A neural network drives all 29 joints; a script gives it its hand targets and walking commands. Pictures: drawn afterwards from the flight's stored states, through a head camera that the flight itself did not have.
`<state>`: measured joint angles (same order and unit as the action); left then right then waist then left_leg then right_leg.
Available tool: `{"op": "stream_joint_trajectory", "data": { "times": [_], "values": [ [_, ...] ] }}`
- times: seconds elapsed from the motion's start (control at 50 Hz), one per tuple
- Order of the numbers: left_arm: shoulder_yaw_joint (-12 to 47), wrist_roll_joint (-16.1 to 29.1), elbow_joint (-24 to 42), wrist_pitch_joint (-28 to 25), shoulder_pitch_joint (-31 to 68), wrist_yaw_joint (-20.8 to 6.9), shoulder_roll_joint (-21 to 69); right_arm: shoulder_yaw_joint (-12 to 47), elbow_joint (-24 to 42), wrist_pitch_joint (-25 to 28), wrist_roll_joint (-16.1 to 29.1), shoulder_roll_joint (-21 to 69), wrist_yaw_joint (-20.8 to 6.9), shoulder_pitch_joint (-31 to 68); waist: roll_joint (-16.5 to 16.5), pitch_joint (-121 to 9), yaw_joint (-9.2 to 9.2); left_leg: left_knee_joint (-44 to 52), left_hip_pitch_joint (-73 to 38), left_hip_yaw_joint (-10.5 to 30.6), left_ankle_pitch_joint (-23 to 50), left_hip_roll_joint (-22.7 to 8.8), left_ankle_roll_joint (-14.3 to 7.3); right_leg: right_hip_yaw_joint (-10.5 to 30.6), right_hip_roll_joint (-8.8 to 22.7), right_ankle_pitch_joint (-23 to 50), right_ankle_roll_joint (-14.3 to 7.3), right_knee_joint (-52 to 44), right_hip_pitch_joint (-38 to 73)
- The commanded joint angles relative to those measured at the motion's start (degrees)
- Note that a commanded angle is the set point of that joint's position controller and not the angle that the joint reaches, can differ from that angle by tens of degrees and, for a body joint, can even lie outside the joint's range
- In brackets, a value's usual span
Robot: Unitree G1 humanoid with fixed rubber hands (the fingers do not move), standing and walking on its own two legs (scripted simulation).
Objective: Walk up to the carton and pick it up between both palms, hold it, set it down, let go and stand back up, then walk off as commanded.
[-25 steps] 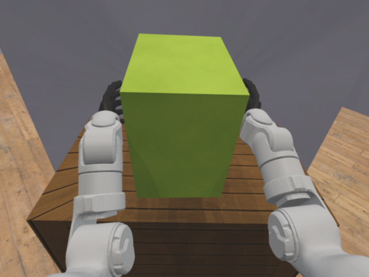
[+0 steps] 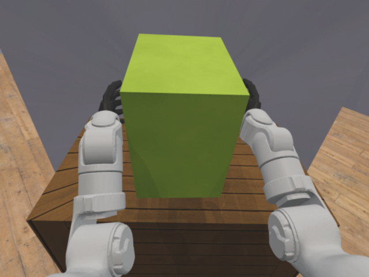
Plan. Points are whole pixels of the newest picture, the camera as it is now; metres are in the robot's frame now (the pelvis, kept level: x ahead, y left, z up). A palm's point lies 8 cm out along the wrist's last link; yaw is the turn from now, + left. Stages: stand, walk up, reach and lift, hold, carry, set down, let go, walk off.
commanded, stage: hold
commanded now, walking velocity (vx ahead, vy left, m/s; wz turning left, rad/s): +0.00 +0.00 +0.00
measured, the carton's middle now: (179, 115) +0.44 +0.00 +0.20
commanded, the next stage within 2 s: none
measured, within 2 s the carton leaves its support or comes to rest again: neither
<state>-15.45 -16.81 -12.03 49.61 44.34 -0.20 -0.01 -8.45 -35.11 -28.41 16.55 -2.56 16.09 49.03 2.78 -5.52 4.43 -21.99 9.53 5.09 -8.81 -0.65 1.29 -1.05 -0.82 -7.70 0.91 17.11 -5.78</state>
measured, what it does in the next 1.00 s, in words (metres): stands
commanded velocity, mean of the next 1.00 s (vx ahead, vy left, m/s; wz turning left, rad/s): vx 0.00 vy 0.00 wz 0.00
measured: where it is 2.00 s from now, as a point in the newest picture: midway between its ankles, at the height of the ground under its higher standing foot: outside the picture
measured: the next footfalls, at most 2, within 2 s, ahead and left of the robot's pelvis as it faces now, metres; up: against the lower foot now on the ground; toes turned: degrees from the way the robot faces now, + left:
none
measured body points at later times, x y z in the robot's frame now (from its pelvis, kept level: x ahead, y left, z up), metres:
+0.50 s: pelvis +0.00 +0.00 +0.00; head -0.06 +0.03 +0.44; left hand +0.38 +0.15 +0.24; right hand +0.39 -0.14 +0.24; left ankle +0.04 +0.13 -0.75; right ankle +0.02 -0.12 -0.75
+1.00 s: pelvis +0.00 +0.00 +0.00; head -0.06 +0.03 +0.44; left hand +0.38 +0.15 +0.24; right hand +0.39 -0.14 +0.24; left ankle +0.04 +0.13 -0.75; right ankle +0.02 -0.12 -0.75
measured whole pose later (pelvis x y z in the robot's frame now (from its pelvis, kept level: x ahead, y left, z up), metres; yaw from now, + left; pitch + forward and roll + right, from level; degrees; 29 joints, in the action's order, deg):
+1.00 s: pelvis +0.00 +0.00 +0.00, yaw +0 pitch -4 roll -1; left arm -15.5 -16.8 -11.9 49.6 44.3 -0.1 0.0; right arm -8.3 -35.0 -28.8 16.8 -2.6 16.1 49.0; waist 2.8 -5.6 4.4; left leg -22.0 9.5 5.1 -8.9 -0.6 1.3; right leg -1.0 -0.8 -7.8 0.9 17.1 -5.8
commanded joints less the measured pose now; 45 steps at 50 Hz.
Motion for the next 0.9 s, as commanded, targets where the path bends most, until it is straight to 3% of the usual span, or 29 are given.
{"op": "stream_joint_trajectory", "data": {
  "times": [0.0,0.88],
  "values": [
    [24.52,10.37,9.44,-5.82,43.73,-6.45,33.92,28.61,21.34,0.35,8.72,33.93,-7.86,51.47,-5.25,-24.21,-0.79,3.26,-9.48,-4.62,9.22,3.32,0.7,-1.0,-4.15,5.17,1.44,-0.63,12.41],
    [24.63,10.06,9.26,-5.68,43.51,-6.53,34.36,28.37,21.23,0.15,9.02,33.61,-7.92,51.38,-6.01,-23.74,-0.74,3.29,-9.26,-4.42,9.01,3.18,0.83,-1.13,-4.17,4.83,1.35,-0.42,12.37]
  ]
}}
